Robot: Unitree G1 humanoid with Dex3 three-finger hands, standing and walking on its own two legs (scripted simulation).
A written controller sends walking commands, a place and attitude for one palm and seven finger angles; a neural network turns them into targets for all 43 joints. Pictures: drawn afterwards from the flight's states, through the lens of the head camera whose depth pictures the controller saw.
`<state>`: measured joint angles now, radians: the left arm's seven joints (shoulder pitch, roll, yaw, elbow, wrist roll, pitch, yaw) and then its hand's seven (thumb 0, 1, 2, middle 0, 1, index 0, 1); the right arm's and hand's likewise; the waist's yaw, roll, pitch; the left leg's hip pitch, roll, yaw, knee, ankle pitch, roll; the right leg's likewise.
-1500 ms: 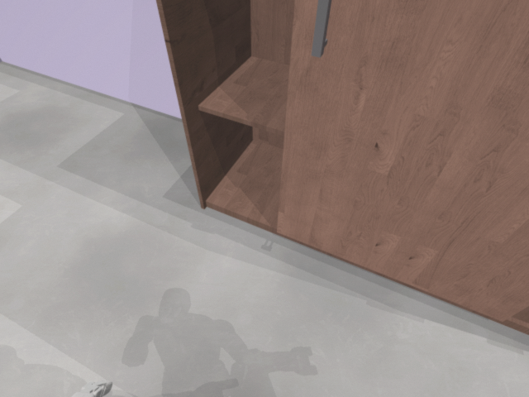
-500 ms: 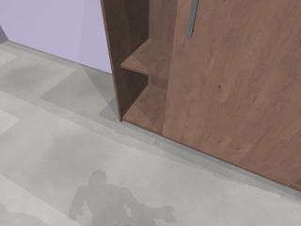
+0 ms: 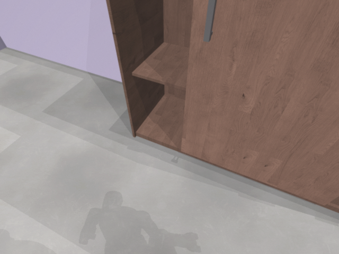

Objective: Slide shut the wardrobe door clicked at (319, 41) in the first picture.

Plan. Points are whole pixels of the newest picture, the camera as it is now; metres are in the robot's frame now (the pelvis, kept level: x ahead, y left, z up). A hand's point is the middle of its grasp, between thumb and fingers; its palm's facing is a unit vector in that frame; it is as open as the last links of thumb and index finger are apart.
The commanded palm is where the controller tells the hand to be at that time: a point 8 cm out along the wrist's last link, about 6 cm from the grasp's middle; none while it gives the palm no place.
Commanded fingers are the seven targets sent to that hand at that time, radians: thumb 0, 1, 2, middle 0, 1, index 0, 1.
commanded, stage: look at it before walking up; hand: right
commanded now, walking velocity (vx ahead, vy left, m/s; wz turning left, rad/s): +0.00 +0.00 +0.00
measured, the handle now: (214, 1) +0.84 -0.10 +0.25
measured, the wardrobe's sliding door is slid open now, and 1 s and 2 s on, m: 0.38 0.38 0.38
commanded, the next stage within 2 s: walk to a spot facing it in 0.14 s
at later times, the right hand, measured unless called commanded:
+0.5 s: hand out of the picture +0.06 -0.23 -0.18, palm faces -0.08 +0.95 -0.29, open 7.4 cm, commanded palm none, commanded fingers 0.00 -0.90 -0.90 0.20 0.30 0.20 0.30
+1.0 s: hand out of the picture +0.07 -0.20 -0.18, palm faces -0.26 +0.94 -0.23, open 7.4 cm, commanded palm none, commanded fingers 0.00 -0.90 -0.90 0.20 0.30 0.20 0.30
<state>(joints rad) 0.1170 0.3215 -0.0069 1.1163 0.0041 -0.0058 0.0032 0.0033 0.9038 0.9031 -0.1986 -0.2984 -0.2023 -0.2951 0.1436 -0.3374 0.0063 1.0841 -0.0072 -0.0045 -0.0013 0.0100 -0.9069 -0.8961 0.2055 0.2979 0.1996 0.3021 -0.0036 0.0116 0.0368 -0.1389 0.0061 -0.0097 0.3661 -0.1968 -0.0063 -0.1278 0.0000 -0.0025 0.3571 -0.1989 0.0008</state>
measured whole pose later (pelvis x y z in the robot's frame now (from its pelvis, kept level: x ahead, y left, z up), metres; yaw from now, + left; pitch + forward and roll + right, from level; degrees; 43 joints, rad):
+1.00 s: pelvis -0.04 -0.02 -0.01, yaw +21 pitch +1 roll +0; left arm 0.12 0.22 0.05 0.92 -0.01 0.03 0.03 0.00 0.91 0.90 -0.20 -0.30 -0.20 -0.29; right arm 0.26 -0.23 -0.07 0.92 -0.02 0.06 0.00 0.01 -0.91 -0.90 0.21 0.30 0.20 0.30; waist -0.05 0.03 0.04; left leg -0.37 -0.10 -0.17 0.49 -0.15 0.01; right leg -0.29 -0.01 0.01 0.64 -0.38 0.03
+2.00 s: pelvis +0.05 +0.03 -0.01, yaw +56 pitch -2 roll +2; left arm 0.24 0.16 0.02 0.91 0.02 -0.06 0.01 0.00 0.91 0.90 -0.20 -0.30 -0.20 -0.29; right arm 0.34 -0.25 -0.10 1.02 -0.03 0.03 0.04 0.01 -0.91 -0.90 0.20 0.30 0.20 0.30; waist -0.03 0.05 0.02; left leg -0.44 0.00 0.01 1.17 -0.35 0.00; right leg -0.25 -0.09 -0.18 0.54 -0.26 -0.03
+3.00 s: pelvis +0.20 +0.37 -0.02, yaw +71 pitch -2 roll +1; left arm 0.14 0.15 0.02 0.98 0.02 0.00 -0.01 0.00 0.91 0.90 -0.19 -0.30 -0.20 -0.29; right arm 0.29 -0.17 -0.04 1.04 0.00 -0.01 -0.03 0.01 -0.91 -0.90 0.20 0.30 0.20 0.30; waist -0.03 0.04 0.06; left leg -0.19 0.01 0.12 0.80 -0.49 -0.01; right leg -0.38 -0.01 -0.11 0.63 -0.23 -0.07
